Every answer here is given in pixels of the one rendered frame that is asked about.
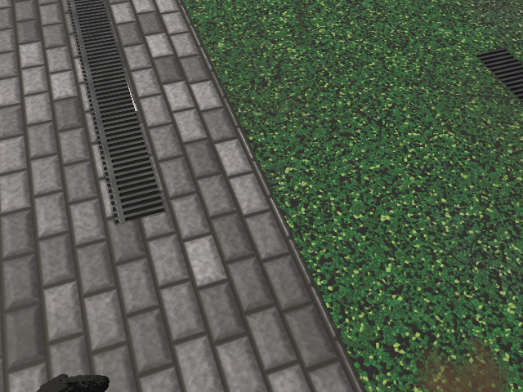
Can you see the left robot hand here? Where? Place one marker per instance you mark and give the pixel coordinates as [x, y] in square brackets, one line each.
[80, 383]

